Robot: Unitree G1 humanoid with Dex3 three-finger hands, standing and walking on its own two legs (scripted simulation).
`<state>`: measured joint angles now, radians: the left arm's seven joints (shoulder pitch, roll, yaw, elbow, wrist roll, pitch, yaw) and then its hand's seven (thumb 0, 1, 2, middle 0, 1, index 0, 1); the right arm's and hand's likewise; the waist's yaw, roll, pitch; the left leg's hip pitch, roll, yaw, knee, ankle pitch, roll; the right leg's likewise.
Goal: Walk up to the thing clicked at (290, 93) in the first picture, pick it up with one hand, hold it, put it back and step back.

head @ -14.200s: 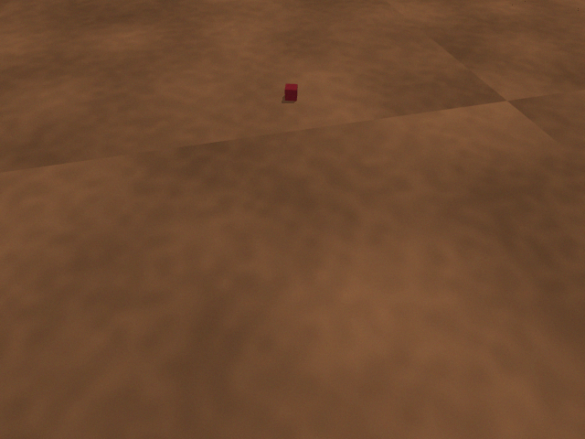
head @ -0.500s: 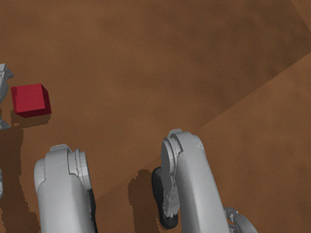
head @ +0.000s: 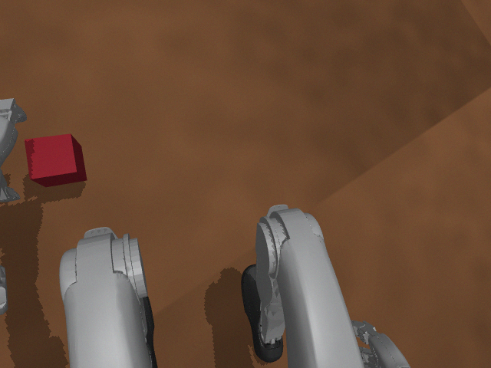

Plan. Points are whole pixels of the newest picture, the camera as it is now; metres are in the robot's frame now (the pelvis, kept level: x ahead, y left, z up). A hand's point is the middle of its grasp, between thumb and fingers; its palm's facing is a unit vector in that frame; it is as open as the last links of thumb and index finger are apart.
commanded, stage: rise first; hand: left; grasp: from above
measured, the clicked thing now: (57, 161) +0.47 +0.30 -0.29
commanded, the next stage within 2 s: approach in 0.12 s
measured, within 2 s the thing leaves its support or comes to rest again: neither
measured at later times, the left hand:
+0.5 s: hand (28, 153) +0.45 +0.30 -0.17, palm faces -0.42 -0.06 -0.91, open 13.8 cm
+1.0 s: hand (22, 156) +0.45 +0.31 -0.18, palm faces -0.48 -0.09 -0.87, open 14.0 cm
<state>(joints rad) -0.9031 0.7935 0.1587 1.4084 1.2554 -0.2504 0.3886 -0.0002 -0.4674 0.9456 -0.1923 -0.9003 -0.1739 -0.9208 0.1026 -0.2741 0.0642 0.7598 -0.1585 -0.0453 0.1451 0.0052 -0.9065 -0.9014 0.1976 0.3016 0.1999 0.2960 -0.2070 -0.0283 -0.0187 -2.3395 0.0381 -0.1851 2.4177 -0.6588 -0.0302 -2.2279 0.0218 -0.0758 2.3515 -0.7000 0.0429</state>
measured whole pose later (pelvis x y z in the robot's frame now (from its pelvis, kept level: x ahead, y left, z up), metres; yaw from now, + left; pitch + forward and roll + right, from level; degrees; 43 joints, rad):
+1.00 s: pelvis +0.00 +0.00 +0.00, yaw +0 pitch +32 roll -8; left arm -0.93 0.78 0.10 1.40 1.18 -0.18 0.33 0.00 -0.52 0.98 -0.14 -0.96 -0.13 -0.97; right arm 0.17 -0.28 0.10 0.75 -0.15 -0.07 0.17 0.01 -0.90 -0.90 0.20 0.30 0.20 0.30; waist -0.24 -0.02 0.02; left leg -2.35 0.04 -0.19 2.42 -0.66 -0.04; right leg -2.25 0.03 -0.08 2.36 -0.69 0.04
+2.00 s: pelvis +0.00 +0.01 -0.03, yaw -5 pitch +29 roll -12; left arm -1.00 0.92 0.16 1.69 1.28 -0.22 0.59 0.00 -0.57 1.04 -0.09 -0.93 -0.06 -0.96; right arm 0.10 -0.31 0.21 0.73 -0.27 -0.21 0.24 0.01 -0.89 -0.90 0.20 0.30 0.20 0.30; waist -0.34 -0.11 0.11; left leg -2.37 0.04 -0.27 2.54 -0.70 -0.04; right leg -2.24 0.06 -0.13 2.42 -0.70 0.06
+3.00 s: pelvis +0.00 +0.01 -0.03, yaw -6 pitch +27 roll -13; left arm -1.02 0.97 0.14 1.75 1.25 -0.21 0.63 0.00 -0.23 0.74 -0.32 -0.75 -0.37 -0.75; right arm 0.09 -0.34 0.27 0.72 -0.28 -0.26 0.27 0.01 -0.89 -0.90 0.20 0.30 0.20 0.30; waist -0.36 -0.13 0.15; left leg -2.35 0.04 -0.29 2.55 -0.69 -0.03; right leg -2.22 0.07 -0.15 2.40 -0.68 0.07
